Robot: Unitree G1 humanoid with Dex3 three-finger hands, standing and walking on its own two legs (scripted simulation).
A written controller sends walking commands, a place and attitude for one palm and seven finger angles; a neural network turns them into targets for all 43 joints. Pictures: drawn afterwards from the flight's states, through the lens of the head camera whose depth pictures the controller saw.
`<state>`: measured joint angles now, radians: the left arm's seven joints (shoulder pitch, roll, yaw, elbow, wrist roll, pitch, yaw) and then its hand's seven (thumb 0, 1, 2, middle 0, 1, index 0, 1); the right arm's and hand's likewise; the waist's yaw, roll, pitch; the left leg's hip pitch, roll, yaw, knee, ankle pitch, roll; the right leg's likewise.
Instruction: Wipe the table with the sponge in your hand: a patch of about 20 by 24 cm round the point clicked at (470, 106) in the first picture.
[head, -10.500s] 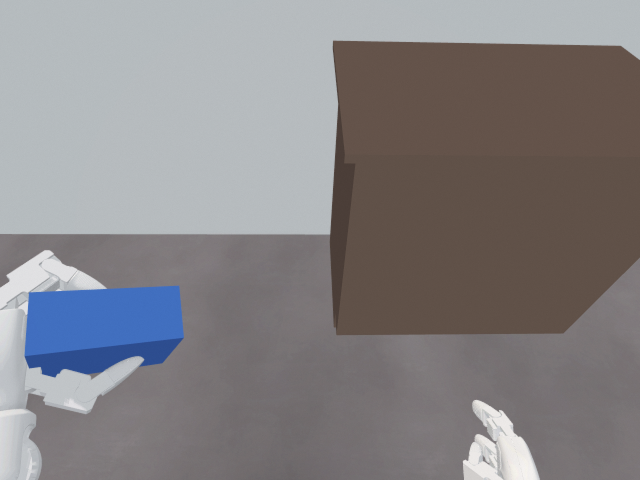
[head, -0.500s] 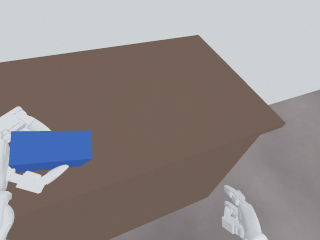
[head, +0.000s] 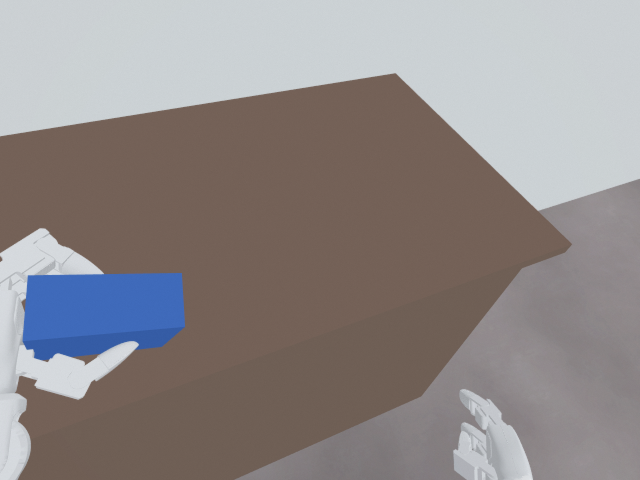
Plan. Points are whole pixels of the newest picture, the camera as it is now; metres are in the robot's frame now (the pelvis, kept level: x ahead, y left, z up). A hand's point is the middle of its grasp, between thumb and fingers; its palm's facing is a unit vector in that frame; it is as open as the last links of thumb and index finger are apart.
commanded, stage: look again from close up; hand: left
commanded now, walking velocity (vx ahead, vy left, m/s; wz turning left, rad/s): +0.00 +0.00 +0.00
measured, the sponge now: (128, 316) +0.23 +0.21 +0.13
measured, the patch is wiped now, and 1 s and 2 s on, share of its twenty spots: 0.00 0.00 0.00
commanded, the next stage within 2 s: shuffle to correct the standing spot in 0.10 s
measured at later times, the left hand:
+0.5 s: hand (113, 312) +0.23 +0.22 +0.15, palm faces +0.37 -0.85 -0.38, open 9.5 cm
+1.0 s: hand (182, 306) +0.24 +0.16 +0.15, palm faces +0.34 -0.86 -0.38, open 9.5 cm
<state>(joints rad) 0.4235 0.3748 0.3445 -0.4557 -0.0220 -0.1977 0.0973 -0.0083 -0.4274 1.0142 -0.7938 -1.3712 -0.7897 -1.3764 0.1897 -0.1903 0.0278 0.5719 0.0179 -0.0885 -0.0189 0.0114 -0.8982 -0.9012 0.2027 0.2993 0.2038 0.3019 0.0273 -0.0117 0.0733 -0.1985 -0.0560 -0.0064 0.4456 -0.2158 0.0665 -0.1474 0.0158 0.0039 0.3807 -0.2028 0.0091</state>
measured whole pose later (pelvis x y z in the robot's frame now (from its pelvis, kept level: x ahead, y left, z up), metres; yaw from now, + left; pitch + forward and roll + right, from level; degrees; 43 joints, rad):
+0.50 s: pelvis +0.00 -0.03 +0.00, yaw +0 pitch -1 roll -1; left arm 0.40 0.36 0.34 -0.43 -0.04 -0.16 0.10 -0.01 -0.43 1.02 -0.79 -1.37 -0.79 -1.38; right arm 0.18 -0.18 0.02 0.56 0.02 -0.07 -0.01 0.01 -0.90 -0.90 0.20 0.30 0.20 0.30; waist 0.03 -0.02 0.07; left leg -0.19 -0.02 -0.02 0.43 -0.22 0.03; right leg -0.15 0.05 -0.01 0.39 -0.21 -0.03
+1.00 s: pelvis +0.02 -0.08 -0.01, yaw +1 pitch -1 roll -1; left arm 0.46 0.38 0.36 -0.52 -0.08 -0.11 0.10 -0.01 -0.43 1.02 -0.79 -1.37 -0.79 -1.38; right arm 0.20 -0.21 -0.02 0.57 0.03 -0.02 -0.02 0.01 -0.90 -0.90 0.20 0.30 0.20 0.30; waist -0.01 -0.02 0.06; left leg -0.25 0.05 -0.02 0.58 -0.32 -0.04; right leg -0.19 0.12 -0.05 0.51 -0.30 -0.11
